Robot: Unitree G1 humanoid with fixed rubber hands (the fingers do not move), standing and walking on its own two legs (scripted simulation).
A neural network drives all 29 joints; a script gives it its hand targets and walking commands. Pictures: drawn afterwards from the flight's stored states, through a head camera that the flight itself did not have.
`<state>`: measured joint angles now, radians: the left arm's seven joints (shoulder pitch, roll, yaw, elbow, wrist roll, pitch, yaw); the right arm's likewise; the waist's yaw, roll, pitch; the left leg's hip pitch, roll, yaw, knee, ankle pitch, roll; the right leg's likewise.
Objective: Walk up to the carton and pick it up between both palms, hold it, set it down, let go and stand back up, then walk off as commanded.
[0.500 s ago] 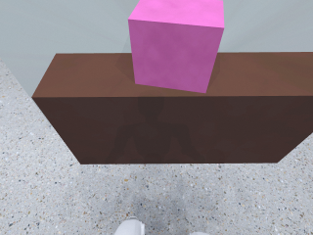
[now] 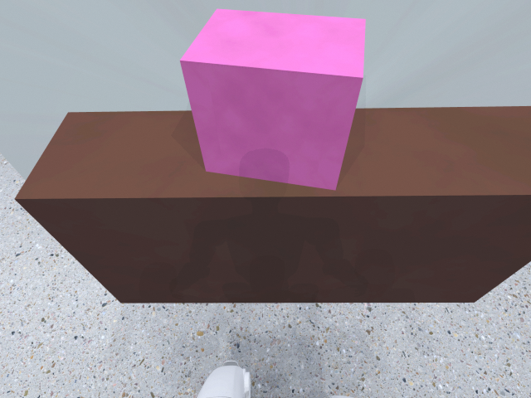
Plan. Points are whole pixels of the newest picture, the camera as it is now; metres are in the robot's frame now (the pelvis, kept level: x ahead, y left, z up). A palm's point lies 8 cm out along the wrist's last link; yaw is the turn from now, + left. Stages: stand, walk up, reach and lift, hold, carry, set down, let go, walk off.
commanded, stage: walk up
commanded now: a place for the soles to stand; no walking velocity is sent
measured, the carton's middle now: (278, 102) +0.68 +0.00 +0.05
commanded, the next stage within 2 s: none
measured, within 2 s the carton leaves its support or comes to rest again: neither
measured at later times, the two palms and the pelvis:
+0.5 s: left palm (87, 397) +0.15 +0.30 -0.09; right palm (494, 376) +0.18 -0.33 -0.11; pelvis +0.10 -0.03 +0.00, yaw +0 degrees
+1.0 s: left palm (93, 358) +0.21 +0.31 -0.10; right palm (467, 348) +0.22 -0.31 -0.11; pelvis +0.15 +0.00 +0.00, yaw -1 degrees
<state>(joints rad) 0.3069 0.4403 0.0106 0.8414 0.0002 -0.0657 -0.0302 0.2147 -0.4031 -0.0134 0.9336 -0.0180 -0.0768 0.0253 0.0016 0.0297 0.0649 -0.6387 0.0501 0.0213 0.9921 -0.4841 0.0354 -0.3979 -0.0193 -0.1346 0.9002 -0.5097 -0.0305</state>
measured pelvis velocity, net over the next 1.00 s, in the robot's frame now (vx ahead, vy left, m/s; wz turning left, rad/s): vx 0.15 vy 0.00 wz -0.02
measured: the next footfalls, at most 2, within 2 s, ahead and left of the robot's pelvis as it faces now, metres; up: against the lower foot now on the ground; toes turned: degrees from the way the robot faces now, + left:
left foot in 0.02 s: +0.15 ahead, +0.11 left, +0.00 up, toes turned +4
right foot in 0.32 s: +0.18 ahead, -0.16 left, +0.00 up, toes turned -4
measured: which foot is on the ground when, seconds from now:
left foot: up 0.00-0.00, down 0.02-0.32, up 0.34-0.54, down 0.56-1.00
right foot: down 0.00-0.06, up 0.08-0.30, down 0.32-1.00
